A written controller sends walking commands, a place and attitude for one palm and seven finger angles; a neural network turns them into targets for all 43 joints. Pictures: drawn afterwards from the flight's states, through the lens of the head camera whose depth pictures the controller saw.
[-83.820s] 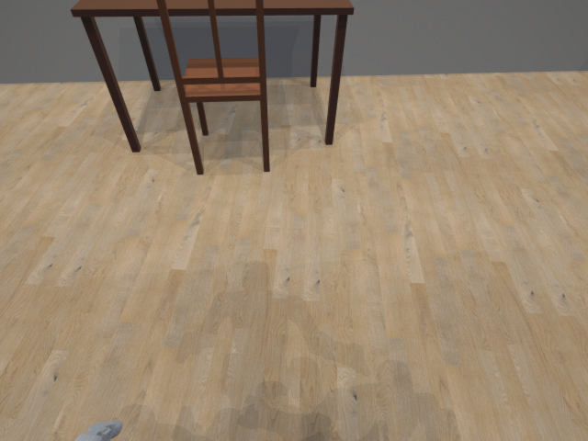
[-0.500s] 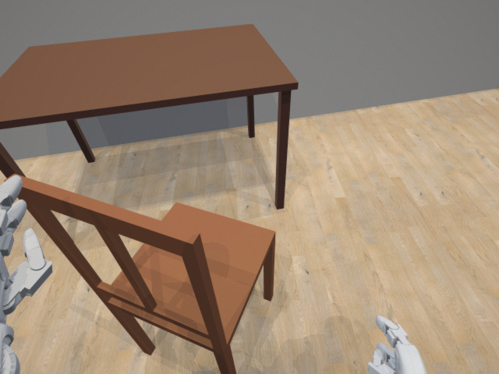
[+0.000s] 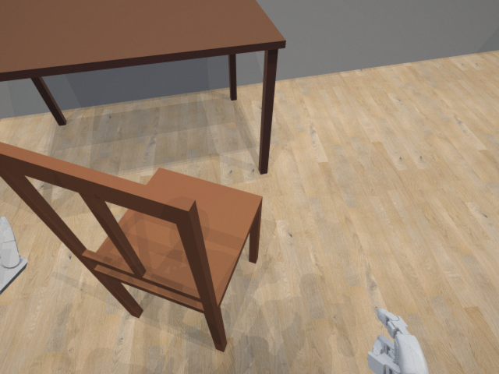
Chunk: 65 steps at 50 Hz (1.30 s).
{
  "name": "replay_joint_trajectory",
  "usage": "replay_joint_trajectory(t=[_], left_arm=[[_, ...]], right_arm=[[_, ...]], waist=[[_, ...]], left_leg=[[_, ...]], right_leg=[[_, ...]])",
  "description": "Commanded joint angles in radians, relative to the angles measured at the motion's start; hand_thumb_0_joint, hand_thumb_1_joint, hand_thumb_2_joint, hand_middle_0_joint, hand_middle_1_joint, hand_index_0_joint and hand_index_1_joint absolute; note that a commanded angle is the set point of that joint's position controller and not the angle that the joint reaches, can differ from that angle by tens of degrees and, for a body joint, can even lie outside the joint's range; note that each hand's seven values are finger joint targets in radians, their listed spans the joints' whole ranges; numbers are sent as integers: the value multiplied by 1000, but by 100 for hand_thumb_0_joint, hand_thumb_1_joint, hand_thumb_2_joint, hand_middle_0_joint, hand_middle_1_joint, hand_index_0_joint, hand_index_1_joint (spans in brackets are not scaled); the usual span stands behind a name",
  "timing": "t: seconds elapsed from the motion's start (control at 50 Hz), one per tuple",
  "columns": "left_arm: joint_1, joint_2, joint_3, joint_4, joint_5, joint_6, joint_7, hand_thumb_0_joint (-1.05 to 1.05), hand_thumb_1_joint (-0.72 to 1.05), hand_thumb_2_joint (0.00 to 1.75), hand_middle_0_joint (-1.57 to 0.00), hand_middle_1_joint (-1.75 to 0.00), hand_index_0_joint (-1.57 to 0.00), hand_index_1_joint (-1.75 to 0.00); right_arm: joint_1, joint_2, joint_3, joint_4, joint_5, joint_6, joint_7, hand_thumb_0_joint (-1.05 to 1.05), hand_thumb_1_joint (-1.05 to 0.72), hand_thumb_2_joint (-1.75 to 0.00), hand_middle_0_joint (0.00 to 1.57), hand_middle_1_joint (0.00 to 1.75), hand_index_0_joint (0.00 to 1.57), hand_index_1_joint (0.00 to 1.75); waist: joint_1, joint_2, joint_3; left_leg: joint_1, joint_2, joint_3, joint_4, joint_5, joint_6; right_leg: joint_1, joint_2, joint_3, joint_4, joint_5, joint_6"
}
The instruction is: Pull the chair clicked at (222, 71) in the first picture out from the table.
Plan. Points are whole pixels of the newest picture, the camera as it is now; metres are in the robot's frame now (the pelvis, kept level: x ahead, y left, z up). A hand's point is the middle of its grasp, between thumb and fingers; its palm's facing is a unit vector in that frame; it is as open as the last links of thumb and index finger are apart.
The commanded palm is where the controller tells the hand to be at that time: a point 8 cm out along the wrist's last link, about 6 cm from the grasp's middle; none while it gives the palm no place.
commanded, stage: step back with the hand held close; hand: left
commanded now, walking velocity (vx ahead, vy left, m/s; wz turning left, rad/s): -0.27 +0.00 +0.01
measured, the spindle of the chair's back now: (119, 239) +0.36 +0.30 -0.07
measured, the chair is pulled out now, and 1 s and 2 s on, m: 0.51 0.51 0.51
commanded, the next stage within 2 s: stop stepping back and stand still in 1.16 s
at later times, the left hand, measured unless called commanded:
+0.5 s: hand (12, 299) +0.16 +0.25 +0.17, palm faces +0.47 -0.71 -0.52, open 7.4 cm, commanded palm +0.09 +0.28 +0.18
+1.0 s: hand (44, 365) +0.11 +0.19 +0.18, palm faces +0.39 -0.78 -0.48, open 7.4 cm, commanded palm +0.03 +0.24 +0.18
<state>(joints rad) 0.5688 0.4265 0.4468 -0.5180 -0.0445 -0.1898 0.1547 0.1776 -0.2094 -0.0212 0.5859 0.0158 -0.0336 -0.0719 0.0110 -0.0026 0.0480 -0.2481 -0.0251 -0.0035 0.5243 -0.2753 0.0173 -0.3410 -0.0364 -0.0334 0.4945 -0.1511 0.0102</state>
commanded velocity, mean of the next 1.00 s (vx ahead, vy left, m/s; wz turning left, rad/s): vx -0.37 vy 0.00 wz -0.02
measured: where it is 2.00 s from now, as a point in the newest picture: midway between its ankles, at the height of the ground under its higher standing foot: outside the picture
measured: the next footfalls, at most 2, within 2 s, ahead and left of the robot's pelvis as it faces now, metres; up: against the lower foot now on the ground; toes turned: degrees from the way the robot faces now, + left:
right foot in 0.94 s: -0.11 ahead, -0.17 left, +0.00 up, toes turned +0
left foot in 1.20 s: -0.10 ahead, +0.04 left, +0.00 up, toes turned +2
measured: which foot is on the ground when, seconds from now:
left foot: down 0.00-1.00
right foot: down 0.00-0.68, up 0.70-0.92, down 0.94-1.00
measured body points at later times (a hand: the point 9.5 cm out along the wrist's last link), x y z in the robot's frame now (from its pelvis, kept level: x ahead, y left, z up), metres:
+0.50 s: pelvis -0.04 -0.02 -0.01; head -0.01 -0.02 +0.44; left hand +0.13 +0.28 +0.20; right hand +0.13 -0.26 -0.10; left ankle +0.00 +0.11 -0.73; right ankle +0.07 -0.12 -0.73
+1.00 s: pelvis -0.11 -0.06 +0.00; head -0.05 -0.05 +0.44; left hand +0.08 +0.23 +0.20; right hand +0.09 -0.26 -0.10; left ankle -0.03 +0.10 -0.73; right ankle -0.15 -0.17 -0.74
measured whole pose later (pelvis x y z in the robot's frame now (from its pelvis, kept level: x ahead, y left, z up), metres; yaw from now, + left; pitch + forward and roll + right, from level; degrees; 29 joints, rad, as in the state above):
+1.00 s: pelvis -0.11 -0.06 +0.00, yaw +0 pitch +3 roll -3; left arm 0.48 0.41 0.42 -0.57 -0.04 -0.25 0.14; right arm 0.08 -0.16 0.00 0.66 -0.02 -0.15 -0.03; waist 0.03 0.05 0.08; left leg -0.47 0.15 -0.02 0.56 -0.14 -0.05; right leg -0.23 0.07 -0.03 0.48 -0.32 -0.01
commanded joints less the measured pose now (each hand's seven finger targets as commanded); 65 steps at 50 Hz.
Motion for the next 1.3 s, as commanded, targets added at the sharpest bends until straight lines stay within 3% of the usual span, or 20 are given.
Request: replay_joint_trajectory(t=[0.0, 0.18, 0.28, 0.36, 0.4, 0.5, 0.54, 0.62, 0.66, 0.7, 0.78, 0.86, 0.94, 0.98, 1.0, 1.06, 1.14, 1.18, 1.2, 1.28], left_arm=[[-24, 144, 98, -192, 4, -53, 28, 0, 90, 90, -20, -30, -20, -30], [-55, 172, 104, -234, 14, -81, 50, 0, 90, 90, -20, -30, -20, -30], [-40, 172, 125, -238, 24, -92, 53, 0, 90, 90, -20, -30, -20, -30], [-26, 183, 148, -207, 24, -95, 47, 0, 90, 90, -20, -30, -20, -30], [-45, 178, 154, -198, 32, -104, 41, 0, 90, 90, -20, -30, -20, -30], [-64, 180, 116, -202, 16, -101, 45, 0, 90, 90, -20, -30, -20, -30], [-63, 191, 114, -213, 12, -91, 59, 0, 90, 90, -20, -30, -20, -30], [19, 198, 144, -234, 3, -96, 58, 0, 90, 90, -20, -30, -20, -30], [-6, 220, 179, -302, 28, -116, 57, 0, 90, 90, -20, -30, -20, -30], [-32, 212, 179, -324, 12, -126, 49, 0, 90, 90, -20, -30, -20, -30], [4, 163, 137, -326, -10, -126, 41, 0, 90, 90, -20, -30, -20, -30], [-43, 135, 81, -268, -2, -120, 23, 0, 90, 90, -20, -30, -20, -30], [-77, 186, 117, -242, 1, -128, 1, 0, 90, 90, -20, -30, -20, -30], [-26, 215, 128, -228, 1, -127, -3, 0, 90, 90, -20, -30, -20, -30], [1, 224, 146, -226, -11, -121, -1, 0, 90, 90, -20, -30, -20, -30], [145, 205, 200, -147, -12, -97, 8, 0, 90, 90, -20, -30, -20, -30], [76, 195, 160, -232, -17, -104, 20, 0, 90, 90, -20, -30, -20, -30], [53, 211, 152, -269, -17, -105, 16, 0, 90, 90, -20, -30, -20, -30], [62, 196, 126, -286, -24, -114, 9, 0, 90, 90, -20, -30, -20, -30], [70, 198, 144, -341, -22, -92, 18, 0, 90, 90, -20, -30, -20, -30]], right_arm=[[-84, -134, -44, -160, -1, -58, -11, 0, -90, -90, 20, 30, 20, 30], [-48, -131, -37, -152, -10, -69, -8, 0, -90, -90, 20, 30, 20, 30], [-58, -135, -36, -166, -1, -85, -14, 0, -90, -90, 20, 30, 20, 30], [-64, -138, -48, -157, -6, -99, -14, 0, -90, -90, 20, 30, 20, 30], [-76, -140, -48, -159, -7, -106, -12, 0, -90, -90, 20, 30, 20, 30], [-27, -124, -65, -119, -15, -93, 17, 0, -90, -90, 20, 30, 20, 30], [-44, -108, -64, -104, -18, -77, 24, 0, -90, -90, 20, 30, 20, 30], [-64, -101, -43, -101, -17, -49, 7, 0, -90, -90, 20, 30, 20, 30], [-101, -123, -55, -121, -25, -73, -7, 0, -90, -90, 20, 30, 20, 30], [-71, -99, -66, -103, -30, -122, -3, 0, -90, -90, 20, 30, 20, 30], [-48, -107, -73, -55, -30, -161, 10, 0, -90, -90, 20, 30, 20, 30], [-57, -121, -53, -24, -46, -175, 22, 0, -90, -90, 20, 30, 20, 30], [-101, -124, -48, -55, -31, -151, 24, 0, -90, -90, 20, 30, 20, 30], [-80, -93, -62, -96, -12, -121, 23, 0, -90, -90, 20, 30, 20, 30], [-122, -106, -75, -126, 7, -120, 23, 0, -90, -90, 20, 30, 20, 30], [-175, -40, -26, -122, -8, -81, 3, 0, -90, -90, 20, 30, 20, 30], [-131, -61, -21, -114, -16, -43, -29, 0, -90, -90, 20, 30, 20, 30], [-105, -95, -57, -114, -10, -56, -23, 0, -90, -90, 20, 30, 20, 30], [-69, -106, -70, -114, -3, -82, -10, 0, -90, -90, 20, 30, 20, 30], [-65, -111, -58, -98, -23, -128, 1, 0, -90, -90, 20, 30, 20, 30]], waist=[[-2, 64, -136], [-22, 27, -118], [-13, 148, -126], [-3, 121, -157], [-1, 155, -131], [-19, -158, -151], [-20, -206, -199], [-32, -20, -180], [-23, 328, -161], [-26, 246, -194], [-3, 218, -217], [-15, 283, -208], [10, 109, -227], [-11, -227, -276], [10, -292, -258], [6, -115, -253], [-40, -30, -236], [-15, 134, -288], [-15, 157, -301], [-13, 308, -235]], left_leg=[[-276, 133, -92, -159, 20, 36], [-212, 60, -73, -79, -205, 24], [-424, 143, -145, -228, -284, 59], [-457, 159, -149, -190, -115, 63], [-596, 174, -149, -207, -298, 85], [-261, 14, -31, 166, -202, 2], [-140, 10, -10, 318, -178, -6], [-72, 65, -52, -121, -72, 17], [-266, 359, -359, -265, 89, 136], [-323, 397, -284, -261, 119, 168], [75, 301, -138, -75, 614, 109], [155, 313, -155, -71, 658, 89], [58, 224, -70, 29, 393, 19], [-94, 39, 71, 240, 65, -47], [-214, -7, 11, 377, -188, -41], [-289, 45, -41, 304, -208, -44], [-53, 52, 24, -201, 277, -35], [180, 282, -152, -122, 880, 42], [236, 346, -166, -117, 938, 81], [39, 320, -134, -142, 555, 127]], right_leg=[[291, -29, 65, 42, 129, -6], [88, -82, 142, -175, -270, -34], [298, 9, 64, 22, -125, 7], [364, 19, 67, 113, 136, 6], [430, 17, 101, 173, 82, 10], [46, -204, 345, -237, -253, -104], [-26, -273, 318, -293, -274, -137], [-16, -101, 100, -86, -129, -40], [42, 63, 22, 361, -170, 17], [36, 73, 107, 660, -299, -1], [-121, 43, 36, 337, -325, 4], [-53, 47, 32, 63, -218, 4], [136, 24, 13, -178, 152, 12], [201, -163, 180, -139, 658, -56], [222, -268, 251, -125, 758, -116], [259, -258, 214, -76, 689, -168], [254, -72, 59, 65, 611, -32], [28, 9, 41, 182, -9, 8], [-49, 26, 73, 255, -266, -6], [13, 17, 76, 312, -321, 9]])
